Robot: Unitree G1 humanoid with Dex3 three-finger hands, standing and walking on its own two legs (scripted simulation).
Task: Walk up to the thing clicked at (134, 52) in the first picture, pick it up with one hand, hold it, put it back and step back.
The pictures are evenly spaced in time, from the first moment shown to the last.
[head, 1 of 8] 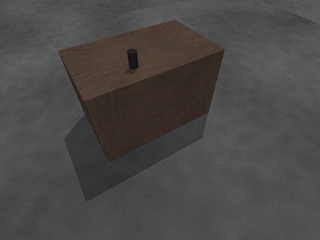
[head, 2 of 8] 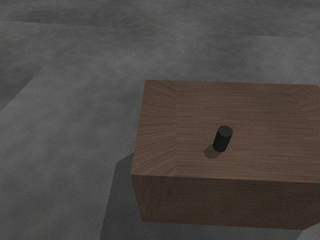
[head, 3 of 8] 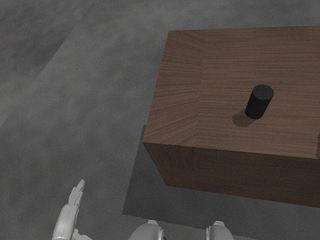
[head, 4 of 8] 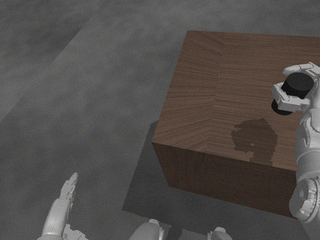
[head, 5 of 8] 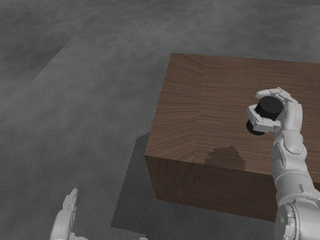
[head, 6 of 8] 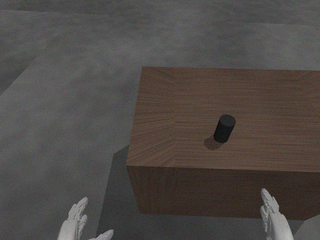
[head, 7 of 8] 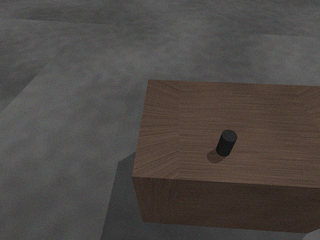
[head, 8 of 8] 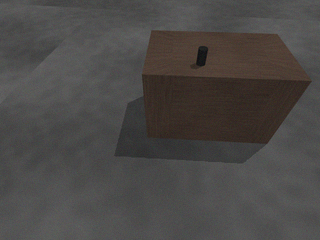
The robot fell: no
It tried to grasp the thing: yes
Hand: right
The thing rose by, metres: 0.23
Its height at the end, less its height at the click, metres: +0.00
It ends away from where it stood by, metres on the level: 0.01
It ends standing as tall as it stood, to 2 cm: yes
